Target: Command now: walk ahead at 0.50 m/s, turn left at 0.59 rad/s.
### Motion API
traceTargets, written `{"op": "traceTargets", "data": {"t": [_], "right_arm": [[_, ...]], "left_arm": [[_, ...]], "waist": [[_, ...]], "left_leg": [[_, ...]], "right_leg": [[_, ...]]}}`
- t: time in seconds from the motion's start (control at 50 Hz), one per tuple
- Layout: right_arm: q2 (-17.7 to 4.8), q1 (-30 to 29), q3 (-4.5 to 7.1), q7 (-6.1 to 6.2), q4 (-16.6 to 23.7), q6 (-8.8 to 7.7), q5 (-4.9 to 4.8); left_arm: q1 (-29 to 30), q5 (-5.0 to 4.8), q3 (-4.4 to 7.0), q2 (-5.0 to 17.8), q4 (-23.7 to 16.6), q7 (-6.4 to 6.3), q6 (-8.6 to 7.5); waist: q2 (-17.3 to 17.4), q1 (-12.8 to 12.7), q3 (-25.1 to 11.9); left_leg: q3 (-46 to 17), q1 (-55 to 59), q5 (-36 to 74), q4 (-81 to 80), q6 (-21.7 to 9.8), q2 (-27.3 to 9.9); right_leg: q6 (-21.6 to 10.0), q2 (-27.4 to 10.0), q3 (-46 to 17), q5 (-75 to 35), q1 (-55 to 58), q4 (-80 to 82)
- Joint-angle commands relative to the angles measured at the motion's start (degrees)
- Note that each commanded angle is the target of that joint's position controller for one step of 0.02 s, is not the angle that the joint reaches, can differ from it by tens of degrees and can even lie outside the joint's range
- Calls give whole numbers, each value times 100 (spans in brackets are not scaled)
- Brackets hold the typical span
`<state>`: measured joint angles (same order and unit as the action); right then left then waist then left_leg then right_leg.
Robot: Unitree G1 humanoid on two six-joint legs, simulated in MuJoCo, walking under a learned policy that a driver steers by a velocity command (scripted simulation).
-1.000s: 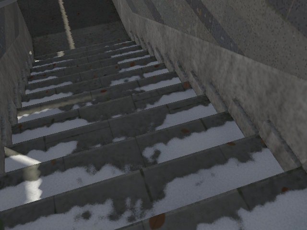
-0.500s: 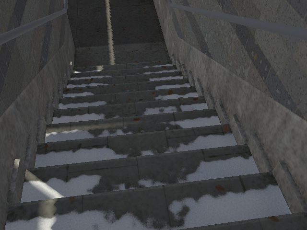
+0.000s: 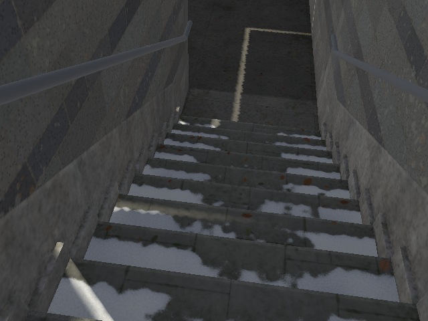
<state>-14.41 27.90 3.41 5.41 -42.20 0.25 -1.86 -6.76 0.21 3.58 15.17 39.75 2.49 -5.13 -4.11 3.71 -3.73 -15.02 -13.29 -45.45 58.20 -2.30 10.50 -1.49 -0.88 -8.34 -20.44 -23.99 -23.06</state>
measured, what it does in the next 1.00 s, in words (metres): goes down, turning left: right foot 0.15 m lower, then left foot 0.15 m lower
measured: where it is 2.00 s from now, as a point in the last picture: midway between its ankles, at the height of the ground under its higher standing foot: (159, 271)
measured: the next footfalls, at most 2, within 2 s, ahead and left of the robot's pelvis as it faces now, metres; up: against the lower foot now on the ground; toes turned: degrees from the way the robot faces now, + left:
right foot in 0.02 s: +0.13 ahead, -0.14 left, -0.15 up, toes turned +6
left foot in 0.70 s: +0.46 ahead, +0.24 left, -0.30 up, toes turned +25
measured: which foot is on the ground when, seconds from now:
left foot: down 0.00-0.04, up 0.06-0.68, down 0.70-1.00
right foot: up 0.00-0.00, down 0.02-0.70, up 0.72-1.00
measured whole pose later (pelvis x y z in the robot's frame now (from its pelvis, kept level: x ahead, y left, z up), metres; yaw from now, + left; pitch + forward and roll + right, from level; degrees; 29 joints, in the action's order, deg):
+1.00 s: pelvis +0.47 +0.15 -0.22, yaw +28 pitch -1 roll -1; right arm -13.7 20.2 1.1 2.4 -53.6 -3.9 0.6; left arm -9.4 0.2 4.5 17.6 41.8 -1.5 -2.1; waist -4.5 0.4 0.7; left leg -2.2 -12.1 -15.0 28.2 -3.4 3.4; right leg 6.1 0.2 -10.6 -2.4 -40.5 -63.3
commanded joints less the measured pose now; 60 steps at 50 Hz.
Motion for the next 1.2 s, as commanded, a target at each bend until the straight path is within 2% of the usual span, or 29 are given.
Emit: {"op": "traceTargets", "data": {"t": [0.02, 0.06, 0.08, 0.1, 0.12, 0.14, 0.18, 0.24, 0.3, 0.32, 0.4, 0.48, 0.54, 0.56, 0.6, 0.66, 0.68, 0.7, 0.72, 0.74, 0.76, 0.8, 0.84, 0.88, 0.92, 0.96, 1.02, 1.12, 1.2], "right_arm": [[-223, 20, -12, -47, 47, 28, -12], [253, 1207, -98, -405, -341, -114, -116], [70, 1704, -112, -454, -321, -232, -278], [-386, 1257, -28, -357, -6, -294, -369], [-736, -123, 84, -178, 142, -170, -306], [-814, -876, 82, -72, 479, -93, -309], [-726, -805, 143, -98, 339, -5, -94], [-468, -799, 203, -318, 369, -118, 121], [165, -1027, 26, -575, 390, -80, 80], [1, -883, 86, -654, 283, -63, 71], [-76, -1661, 120, -715, 493, -61, 73], [-238, -2625, 137, -738, 869, -164, 81], [-146, -2907, 50, -1098, 943, -268, 181], [-87, -2877, 44, -1165, 908, -236, 118], [-34, -2813, 28, -1182, 784, -101, -65], [-763, -1596, 349, -978, 264, 64, 70], [-1040, -431, 464, -837, -156, 11, 208], [-1239, 114, 531, -742, -420, -10, 416], [-1647, -170, 353, -798, -194, -129, 456], [-1525, 306, 319, -836, -154, -81, 223], [-1661, 525, 395, -843, -410, -49, -31], [-1463, -416, 297, -710, -360, -205, 36], [-1167, -1335, 148, -595, -351, -325, 319], [-1143, -1417, 96, -432, -502, -446, 447], [-883, -1027, -23, -312, -781, -512, 419], [-767, -780, -41, -250, -917, -512, 276], [-373, -266, -198, -106, -1144, -532, 87], [-623, 117, -146, 33, -921, -569, 264], [-808, 153, -7, 38, -655, -544, 209]], "left_arm": [[-1213, -21, 268, 527, 264, -43, -32], [-2789, 118, 246, 745, 709, 96, -62], [-2863, -75, 266, 991, 752, 113, 34], [-2869, -257, 404, 1360, 918, 104, 69], [-2317, -148, 214, 688, 918, -6, 129], [-1699, -48, 122, 657, 842, -86, 40], [-1062, -1, -172, -120, 897, -165, -137], [-1104, 137, -102, 256, 1016, -307, -233], [-1797, 135, -81, 345, 1436, -410, -105], [-1813, 182, -29, 601, 1425, -365, -132], [-2561, 93, -87, 169, 1719, -358, -49], [-2810, 130, -36, 287, 1691, -437, -23], [-2179, 153, -138, 310, 1369, -584, 3], [-1849, 115, -179, 245, 1236, -533, 59], [-2013, 55, -96, 575, 1322, -409, 102], [-1912, -83, 8, 1021, 1254, -278, 128], [-1793, -171, 53, 1069, 1263, -238, 123], [-1979, -176, 37, 630, 1365, -230, 27], [-2983, -9, -125, 71, 1104, -176, -143], [-2742, -171, -92, 656, 762, -111, -273], [-2139, -314, -62, 820, 273, -131, -259], [-1346, -396, -125, 760, 162, -409, -37], [-1174, -117, -42, 808, 194, -627, 177], [-969, 21, 48, 664, 17, -652, 238], [-1063, 30, 99, 445, 157, -542, 290], [-926, -44, 291, 772, 125, -397, 283], [-28, 61, 225, 382, -203, -229, 304], [115, 23, 234, 398, -308, 0, 339], [564, -7, 120, 260, -649, 83, 289]], "waist": [[708, -597, 242], [-1368, -760, -883], [-2234, -535, -1120], [-1876, -487, -1099], [-142, -615, 18], [-459, -576, 805], [-34, -101, 1439], [-343, -34, 1046], [-157, -254, 480], [1, -232, 333], [105, -755, 887], [-43, -1038, 1391], [175, -984, 1465], [514, -1006, 1397], [185, -1133, 1335], [-131, -520, 697], [157, 89, 281], [1319, 382, 176], [2309, -361, -806], [1614, 177, -2476], [1020, 150, -2406], [-101, -121, -1085], [-348, -582, -84], [306, -663, 198], [468, -691, 7], [859, -602, 21], [1027, -385, 683], [978, -200, 876], [854, 112, 1221]], "left_leg": [[-781, -696, 2336, 1234, -498, -623], [-197, -3840, -841, 5243, -32, 49], [-157, -4680, -379, 6447, 116, -192], [292, -5057, 542, 6339, 213, -558], [745, -5273, 1633, 6014, 36, -890], [654, -5248, 2163, 5943, -2, -1103], [-58, -4513, 3482, 4040, -192, -1375], [296, -3350, 4737, 1421, 2, -1316], [455, -3349, 5105, 387, 22, -1408], [603, -3329, 5371, 722, -43, -1382], [-28, -5107, 5380, 246, -263, -1370], [267, -5725, 5122, -356, -129, -1348], [994, -3613, 7220, -1590, -63, -1441], [1558, -1992, 8023, -2420, -59, -1286], [1666, -1241, 7451, -2534, 33, -1079], [1657, -496, 6994, -3631, -150, -1155], [1791, 1022, 7471, -3898, -346, -1069], [1380, 2562, 7715, -3601, -681, -1301], [32, 4620, 10628, -1151, -1500, -2104], [-935, 5108, 9331, -1607, -2396, -2780], [-1668, 4739, 5580, -2951, -2412, -2777], [-2639, 2568, 2017, -4315, -1980, -3271], [-1962, -124, 3716, -4260, -1867, -3366], [-855, -1245, 4856, -4363, -1616, -2837], [54, -1160, 6185, -4017, -1457, -2494], [562, -513, 5369, -3854, -951, -2208], [962, -539, 4265, -3492, -635, -1940], [190, -74, 3100, -2368, -780, -2588], [-119, 283, 2296, -1736, -639, -2753]], "right_leg": [[18, -637, 43, -447, 1729, 887], [-354, -1470, -613, -1768, 5175, -2004], [-570, -2067, -1648, -1713, 5181, -1687], [-1322, -2711, -2761, 1612, 4616, -571], [-1177, -2304, -2508, 4379, 3208, 528], [-1425, -2483, -2837, 4636, 2065, 762], [-707, -1558, -1282, 3921, 481, 436], [-451, -946, 173, 1739, -52, 595], [-791, -1333, 218, 186, 1130, 243], [-862, -1454, 206, 177, 1383, 28], [-660, -1590, 148, 1065, 3071, -364], [-501, -1691, 419, 1135, 3547, -432], [-256, -1362, 1380, 1950, 2025, -474], [-132, -986, 2048, 2906, 916, -589], [-162, -1137, 1931, 2800, 1078, -1027], [-178, -1334, 1739, 930, 2569, -3169], [47, -1187, 1852, 915, 1932, -4852], [447, -349, 1908, 4536, 301, -7496], [614, -153, 881, 7403, -2095, -9289], [696, -210, 56, 7391, -2172, -9180], [722, -262, 113, 6742, -2537, -8007], [598, -379, 297, 4895, -2740, -7307], [688, -666, -137, 3954, -1357, -6102], [778, -573, -287, 3738, -551, -5147], [856, -197, -273, 2555, -357, -4936], [784, 34, -402, 1451, -788, -4449], [727, 257, -341, 106, -985, -2812], [495, 297, -904, 54, -1994, -2811], [418, 49, -918, 346, -2667, -2194]]}}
